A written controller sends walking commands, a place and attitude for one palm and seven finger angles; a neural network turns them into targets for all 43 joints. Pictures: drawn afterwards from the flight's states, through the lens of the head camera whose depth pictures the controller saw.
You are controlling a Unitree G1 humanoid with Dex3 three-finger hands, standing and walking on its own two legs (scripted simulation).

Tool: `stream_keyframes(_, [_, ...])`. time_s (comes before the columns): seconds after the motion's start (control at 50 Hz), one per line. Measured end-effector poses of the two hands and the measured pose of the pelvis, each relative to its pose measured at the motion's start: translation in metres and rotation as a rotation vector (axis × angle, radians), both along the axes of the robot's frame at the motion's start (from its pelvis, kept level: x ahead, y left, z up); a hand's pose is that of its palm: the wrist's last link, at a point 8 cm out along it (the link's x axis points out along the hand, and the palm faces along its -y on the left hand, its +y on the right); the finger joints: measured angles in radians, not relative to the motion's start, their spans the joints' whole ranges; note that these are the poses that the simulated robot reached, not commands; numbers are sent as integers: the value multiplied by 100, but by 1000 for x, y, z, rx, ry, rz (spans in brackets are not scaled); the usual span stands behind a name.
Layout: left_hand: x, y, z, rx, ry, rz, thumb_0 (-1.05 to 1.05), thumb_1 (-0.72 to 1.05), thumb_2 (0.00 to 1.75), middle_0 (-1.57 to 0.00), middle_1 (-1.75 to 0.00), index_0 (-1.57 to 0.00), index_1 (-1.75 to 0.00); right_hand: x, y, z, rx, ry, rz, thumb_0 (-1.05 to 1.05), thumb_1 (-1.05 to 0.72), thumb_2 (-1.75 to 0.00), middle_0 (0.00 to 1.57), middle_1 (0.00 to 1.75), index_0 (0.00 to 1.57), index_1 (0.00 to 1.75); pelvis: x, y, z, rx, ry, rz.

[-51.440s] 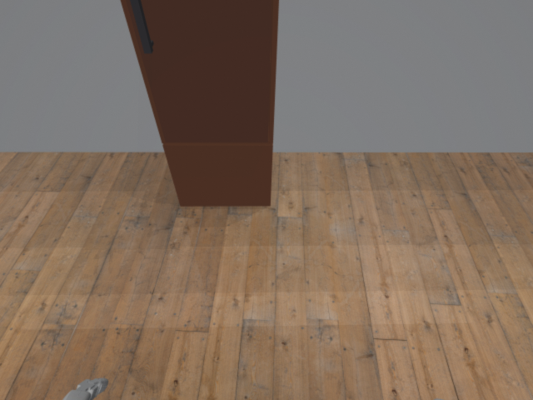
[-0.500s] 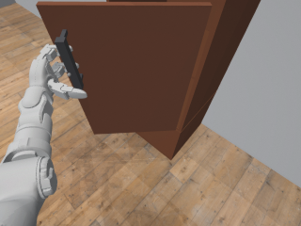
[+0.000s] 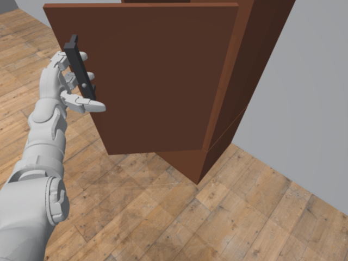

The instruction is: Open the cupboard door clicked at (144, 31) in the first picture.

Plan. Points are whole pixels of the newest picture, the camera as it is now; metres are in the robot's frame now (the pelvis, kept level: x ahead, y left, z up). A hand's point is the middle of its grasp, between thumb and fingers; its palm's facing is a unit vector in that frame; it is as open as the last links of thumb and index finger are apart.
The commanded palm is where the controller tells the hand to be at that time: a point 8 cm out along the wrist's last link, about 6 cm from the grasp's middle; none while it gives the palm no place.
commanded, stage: slide the fingers in behind the handle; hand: left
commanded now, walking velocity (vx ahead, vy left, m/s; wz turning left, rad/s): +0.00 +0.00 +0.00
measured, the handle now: (83, 71) +0.54 +0.20 +0.13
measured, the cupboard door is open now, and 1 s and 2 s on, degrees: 45 45 82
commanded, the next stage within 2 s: close the thumb around the handle in 0.10 s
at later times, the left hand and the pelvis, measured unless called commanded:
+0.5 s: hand (82, 86) +0.48 +0.19 +0.14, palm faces +0.05 -1.00 +0.00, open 11.4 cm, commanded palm +0.45 +0.24 +0.13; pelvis +0.00 +0.00 +0.00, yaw +0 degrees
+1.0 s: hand (88, 84) +0.48 +0.18 +0.14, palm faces +0.04 -1.00 +0.01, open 5.9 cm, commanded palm +0.45 +0.23 +0.13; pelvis +0.00 +0.00 +0.00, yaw +0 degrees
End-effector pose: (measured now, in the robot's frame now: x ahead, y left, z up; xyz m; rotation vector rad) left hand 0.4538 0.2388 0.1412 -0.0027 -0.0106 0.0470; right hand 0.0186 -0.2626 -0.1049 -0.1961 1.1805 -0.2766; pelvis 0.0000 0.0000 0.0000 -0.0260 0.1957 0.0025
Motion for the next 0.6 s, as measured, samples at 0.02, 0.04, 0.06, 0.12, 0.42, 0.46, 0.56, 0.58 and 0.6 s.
stream_keyframes(0.02, [0, 0, 0, -1, 2, 0, -1, -50, 30, -30, -120, -29, -119, -1, 0, 0, 0, 1, 1, 1, -90, -90, 20, 30, 20, 30, -1, 0, 0, 0, -1, 0])
stream_keyframes(0.04, [0, 0, 0, -2, 5, 1, -1, -50, 30, -29, -120, -28, -119, -1, 0, 0, 0, 1, 1, 1, -90, -90, 20, 30, 20, 30, -1, 0, 0, 0, -1, 1])
stream_keyframes(0.06, [1, 0, 0, -2, 7, 1, -1, -50, 30, -29, -120, -29, -119, -2, 0, 0, -1, 1, 2, 1, -90, -90, 20, 30, 20, 30, -2, 0, 0, 0, 0, 1])
stream_keyframes(0.12, [1, 1, -1, -3, 8, 4, -1, -50, 30, -29, -120, -29, -120, -3, 0, 1, -4, -1, 4, 1, -90, -90, 20, 30, 20, 30, -4, -1, 0, 0, 3, 1])
stream_keyframes(0.42, [4, 6, -5, -9, 2, 5, -1, -29, 39, -31, -123, -31, -122, -3, 2, 2, -14, 0, 5, 1, -90, -90, 20, 30, 20, 30, -4, 2, -1, -3, 15, -1])
stream_keyframes(0.46, [4, 7, -5, -2, 0, 4, -1, -20, 43, -32, -124, -32, -123, -2, 2, 2, -14, -1, 4, 1, -90, -90, 20, 30, 20, 30, -3, 3, -1, -4, 17, -1])
stream_keyframes(0.56, [6, 9, -7, -6, 5, -1, 0, 4, 53, -34, -126, -34, -126, 0, 4, 2, -12, 5, 5, 1, -90, -90, 20, 30, 20, 30, 0, 4, -2, -5, 19, 0])
stream_keyframes(0.58, [7, 9, -7, -7, 5, -2, 0, 10, 55, -34, -127, -34, -126, 1, 4, 2, -12, 5, 5, 1, -90, -90, 20, 30, 20, 30, 0, 4, -2, -5, 19, 0])
stream_keyframes(0.6, [7, 9, -7, -6, 3, -2, 0, 15, 58, -34, -127, -34, -127, 2, 5, 2, -12, 5, 5, 1, -90, -90, 20, 30, 20, 30, 1, 5, -2, -6, 20, 0])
